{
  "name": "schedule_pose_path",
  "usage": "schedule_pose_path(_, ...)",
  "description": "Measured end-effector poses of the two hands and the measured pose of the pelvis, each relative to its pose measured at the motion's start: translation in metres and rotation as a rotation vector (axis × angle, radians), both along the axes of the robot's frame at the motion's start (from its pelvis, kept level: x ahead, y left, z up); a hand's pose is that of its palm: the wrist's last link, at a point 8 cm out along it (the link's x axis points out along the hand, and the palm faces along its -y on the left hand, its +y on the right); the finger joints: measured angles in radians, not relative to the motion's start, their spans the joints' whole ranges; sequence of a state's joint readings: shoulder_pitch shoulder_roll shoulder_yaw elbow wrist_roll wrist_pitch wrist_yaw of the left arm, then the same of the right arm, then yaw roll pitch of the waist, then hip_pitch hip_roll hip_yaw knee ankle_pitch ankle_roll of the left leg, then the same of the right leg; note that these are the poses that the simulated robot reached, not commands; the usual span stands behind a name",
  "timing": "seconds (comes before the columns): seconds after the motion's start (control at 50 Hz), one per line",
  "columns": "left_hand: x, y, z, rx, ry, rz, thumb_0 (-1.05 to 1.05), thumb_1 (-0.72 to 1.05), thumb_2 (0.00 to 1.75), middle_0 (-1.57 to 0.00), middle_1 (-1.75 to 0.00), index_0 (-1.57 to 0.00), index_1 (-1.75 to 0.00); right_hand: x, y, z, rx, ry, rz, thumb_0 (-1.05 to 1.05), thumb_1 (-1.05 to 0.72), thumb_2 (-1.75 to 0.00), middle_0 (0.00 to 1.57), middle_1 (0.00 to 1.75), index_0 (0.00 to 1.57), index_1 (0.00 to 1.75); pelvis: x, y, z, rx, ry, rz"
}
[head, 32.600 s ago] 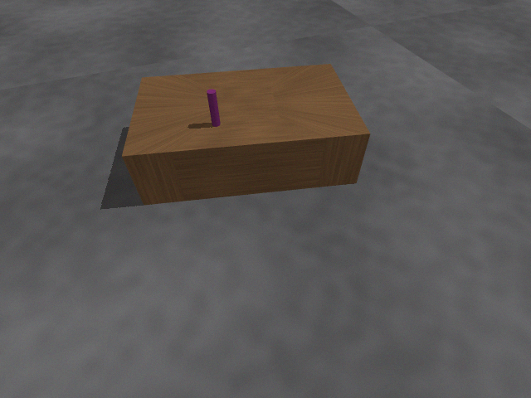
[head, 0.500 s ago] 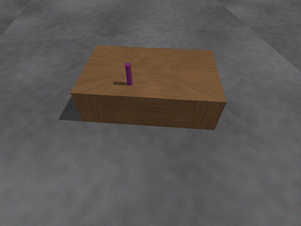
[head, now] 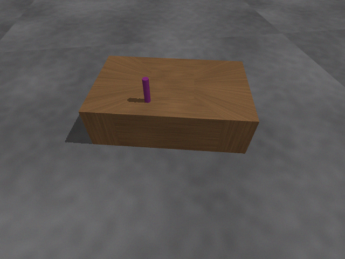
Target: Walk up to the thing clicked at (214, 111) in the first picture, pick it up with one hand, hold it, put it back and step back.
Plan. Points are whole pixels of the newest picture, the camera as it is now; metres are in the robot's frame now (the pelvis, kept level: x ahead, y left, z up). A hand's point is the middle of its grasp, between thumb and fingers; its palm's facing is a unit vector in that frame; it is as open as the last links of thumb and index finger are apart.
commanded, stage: step back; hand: left
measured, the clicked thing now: (146, 90) +1.13 +0.23 -0.35
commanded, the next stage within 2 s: stand in 0.24 s
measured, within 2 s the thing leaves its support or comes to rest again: neither
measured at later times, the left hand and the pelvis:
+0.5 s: hand out of the picture +0.10 +0.24 -0.14, palm faces -0.03 -0.94 -0.34, open 7.4 cm; pelvis +0.00 -0.01 +0.01, yaw -1 degrees
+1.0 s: hand out of the picture +0.05 +0.24 -0.14, palm faces -0.04 -0.94 -0.35, open 7.4 cm; pelvis -0.02 -0.01 +0.01, yaw +0 degrees
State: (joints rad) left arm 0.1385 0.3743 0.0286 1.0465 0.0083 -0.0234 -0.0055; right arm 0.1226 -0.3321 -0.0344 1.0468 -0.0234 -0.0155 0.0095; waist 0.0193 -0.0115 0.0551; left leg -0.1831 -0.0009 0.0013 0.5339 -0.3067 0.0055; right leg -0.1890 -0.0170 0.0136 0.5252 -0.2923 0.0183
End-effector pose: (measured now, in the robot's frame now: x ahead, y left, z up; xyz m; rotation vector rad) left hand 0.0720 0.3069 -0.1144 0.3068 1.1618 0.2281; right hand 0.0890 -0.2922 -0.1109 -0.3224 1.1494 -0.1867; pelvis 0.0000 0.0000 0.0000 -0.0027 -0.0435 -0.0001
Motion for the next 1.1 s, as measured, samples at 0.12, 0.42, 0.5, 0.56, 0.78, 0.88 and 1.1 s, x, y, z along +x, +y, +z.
schedule_pose_path(0.12,0.023,-0.002,0.008,0.018,-0.029,-0.022,0.01,0.90,0.90,-0.20,-0.30,-0.20,-0.30,0.017,-0.001,0.000,0.011,-0.025,-0.006,0.01,-0.90,-0.90,0.21,0.30,0.20,0.30,0.003,-0.001,0.001,0.004,0.002,-0.004)
schedule_pose_path(0.42,0.028,-0.017,0.012,-0.006,0.002,-0.045,0.01,0.90,0.90,-0.20,-0.30,-0.20,-0.30,0.005,-0.006,0.006,0.020,0.009,-0.040,0.01,-0.90,-0.90,0.21,0.30,0.20,0.30,0.000,-0.004,0.012,0.008,-0.007,-0.009)
schedule_pose_path(0.5,0.020,-0.022,0.011,-0.017,0.016,-0.049,0.01,0.90,0.90,-0.20,-0.30,-0.20,-0.30,-0.007,-0.008,0.007,0.020,0.028,-0.046,0.01,-0.90,-0.90,0.21,0.30,0.20,0.30,-0.005,-0.005,0.013,0.008,-0.010,-0.009)
schedule_pose_path(0.56,0.012,-0.023,0.010,-0.020,0.028,-0.049,0.01,0.90,0.90,-0.20,-0.30,-0.20,-0.30,-0.016,-0.010,0.006,0.020,0.040,-0.049,0.01,-0.91,-0.90,0.21,0.30,0.20,0.30,-0.009,-0.006,0.014,0.007,-0.011,-0.009)
schedule_pose_path(0.78,-0.020,-0.021,0.009,-0.012,0.081,-0.029,0.01,0.90,0.90,-0.20,-0.30,-0.20,-0.30,-0.046,-0.013,0.002,0.026,0.098,-0.053,0.01,-0.91,-0.90,0.21,0.30,0.20,0.30,-0.018,-0.010,0.014,0.007,-0.003,-0.007)
schedule_pose_path(0.88,-0.030,-0.019,0.009,-0.007,0.103,-0.023,0.01,0.90,0.90,-0.20,-0.30,-0.20,-0.30,-0.055,-0.013,0.000,0.027,0.120,-0.054,0.01,-0.91,-0.90,0.21,0.30,0.20,0.30,-0.019,-0.010,0.014,0.006,0.001,-0.006)
schedule_pose_path(1.1,-0.027,-0.019,0.009,-0.008,0.089,-0.026,0.01,0.90,0.90,-0.20,-0.30,-0.20,-0.30,-0.051,-0.013,0.000,0.024,0.113,-0.041,0.01,-0.91,-0.90,0.21,0.30,0.20,0.30,-0.018,-0.010,0.014,0.007,0.001,-0.001)
